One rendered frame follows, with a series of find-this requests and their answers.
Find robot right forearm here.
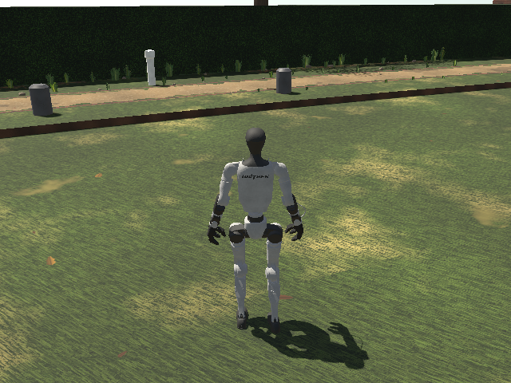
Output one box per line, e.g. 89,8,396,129
286,194,302,226

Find robot right upper arm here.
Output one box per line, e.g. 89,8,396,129
272,162,294,207

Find robot left hand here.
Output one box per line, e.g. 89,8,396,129
207,225,226,245

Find robot left upper arm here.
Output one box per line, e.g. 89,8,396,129
217,162,239,206

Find robot right hand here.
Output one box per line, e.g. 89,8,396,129
285,223,303,241

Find robot left shin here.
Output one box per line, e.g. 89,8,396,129
234,263,246,318

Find robot left forearm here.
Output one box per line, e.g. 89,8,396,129
209,194,225,228

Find robot torso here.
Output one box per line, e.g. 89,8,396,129
236,158,275,239

